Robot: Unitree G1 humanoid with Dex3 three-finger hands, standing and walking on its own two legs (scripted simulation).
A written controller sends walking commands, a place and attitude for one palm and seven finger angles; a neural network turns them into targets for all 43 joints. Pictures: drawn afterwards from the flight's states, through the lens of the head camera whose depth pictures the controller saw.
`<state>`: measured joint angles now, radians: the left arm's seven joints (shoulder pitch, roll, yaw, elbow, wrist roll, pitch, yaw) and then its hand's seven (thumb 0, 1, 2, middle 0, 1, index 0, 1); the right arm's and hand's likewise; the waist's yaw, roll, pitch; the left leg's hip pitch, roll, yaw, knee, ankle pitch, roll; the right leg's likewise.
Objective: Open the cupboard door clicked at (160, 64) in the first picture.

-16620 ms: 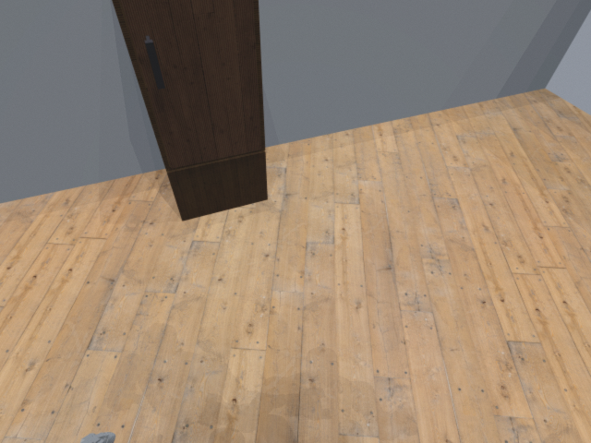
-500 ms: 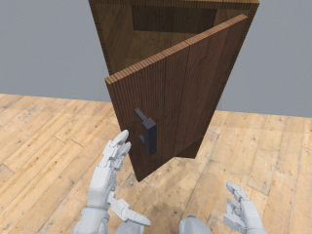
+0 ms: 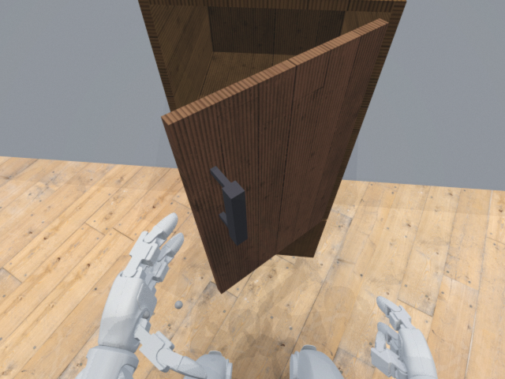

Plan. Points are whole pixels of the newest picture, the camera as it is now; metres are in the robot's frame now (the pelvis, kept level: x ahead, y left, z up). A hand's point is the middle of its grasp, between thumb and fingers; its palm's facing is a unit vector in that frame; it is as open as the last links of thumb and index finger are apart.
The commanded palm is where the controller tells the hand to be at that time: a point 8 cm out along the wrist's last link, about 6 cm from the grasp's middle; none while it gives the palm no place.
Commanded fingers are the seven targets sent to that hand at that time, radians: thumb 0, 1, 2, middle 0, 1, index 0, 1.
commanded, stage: draw the hand back to the body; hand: left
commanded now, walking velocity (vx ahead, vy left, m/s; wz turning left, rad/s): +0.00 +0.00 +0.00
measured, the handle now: (228, 207) +0.36 +0.06 +0.07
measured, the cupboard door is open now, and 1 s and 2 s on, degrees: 42 42 42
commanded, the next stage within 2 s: step back with the hand held close in 1.46 s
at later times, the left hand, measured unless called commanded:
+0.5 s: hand (87, 288) +0.21 +0.19 +0.15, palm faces +0.08 -0.97 -0.25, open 15.6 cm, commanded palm +0.17 +0.24 +0.17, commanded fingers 0.00 -0.08 0.48 -0.17 -0.30 -0.17 -0.30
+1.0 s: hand out of the picture +0.22 +0.26 +0.24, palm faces +0.40 -0.82 -0.40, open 10.0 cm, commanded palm +0.17 +0.31 +0.26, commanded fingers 0.00 0.80 0.86 -0.20 -0.30 -0.20 -0.30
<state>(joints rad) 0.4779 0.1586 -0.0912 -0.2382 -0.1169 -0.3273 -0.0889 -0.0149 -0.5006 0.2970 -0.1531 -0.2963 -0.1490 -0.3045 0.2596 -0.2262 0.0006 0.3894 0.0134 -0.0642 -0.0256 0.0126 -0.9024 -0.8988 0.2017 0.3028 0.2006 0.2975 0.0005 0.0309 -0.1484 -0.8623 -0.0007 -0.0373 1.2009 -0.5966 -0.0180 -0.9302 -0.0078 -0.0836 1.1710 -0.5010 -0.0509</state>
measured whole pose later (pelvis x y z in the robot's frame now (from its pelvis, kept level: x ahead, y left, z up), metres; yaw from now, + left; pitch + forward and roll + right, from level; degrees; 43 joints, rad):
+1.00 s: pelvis +0.03 +0.02 +0.09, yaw -1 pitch -3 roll -1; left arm 0.52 0.33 0.28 -0.43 -0.05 -0.07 0.12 0.00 0.46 0.71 -0.19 -0.30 -0.19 -0.31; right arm 0.21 -0.22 0.04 0.60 0.00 -0.14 -0.09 0.01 -0.90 -0.90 0.20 0.30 0.20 0.30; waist 0.07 0.06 -0.01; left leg -0.12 -0.01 -0.01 0.51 -0.34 0.01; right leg -0.19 0.00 -0.05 0.49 -0.25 -0.01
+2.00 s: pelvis -0.02 +0.02 +0.10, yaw -2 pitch +0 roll +0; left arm 0.57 0.41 0.41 -0.47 -0.04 -0.16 0.13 0.01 0.89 0.90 -0.22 -0.30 -0.21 -0.31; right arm 0.17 -0.24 -0.02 0.58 0.01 -0.03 -0.08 0.01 -0.90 -0.90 0.20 0.30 0.20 0.30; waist 0.00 0.01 0.03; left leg -0.24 -0.01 0.01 0.48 -0.24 0.01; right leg -0.30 0.00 -0.03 0.43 -0.13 -0.01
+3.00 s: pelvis -0.15 +0.04 +0.09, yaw +0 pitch +2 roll -3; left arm 0.56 0.51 0.47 -0.54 -0.04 -0.23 0.12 0.01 0.88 0.90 -0.22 -0.30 -0.21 -0.31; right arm 0.13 -0.20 -0.01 0.58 -0.02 -0.08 -0.07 0.01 -0.90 -0.90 0.20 0.30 0.20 0.30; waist 0.00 -0.02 0.02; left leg -0.42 0.00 -0.03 0.45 -0.07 0.05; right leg -0.35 0.12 0.07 0.73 -0.38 0.00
